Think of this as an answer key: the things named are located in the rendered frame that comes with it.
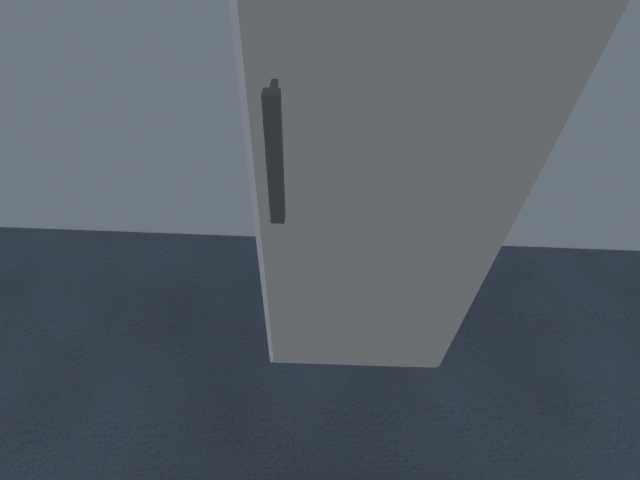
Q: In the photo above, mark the fridge door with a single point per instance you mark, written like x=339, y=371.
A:
x=413, y=133

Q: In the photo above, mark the handle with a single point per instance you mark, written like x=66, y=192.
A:
x=272, y=124

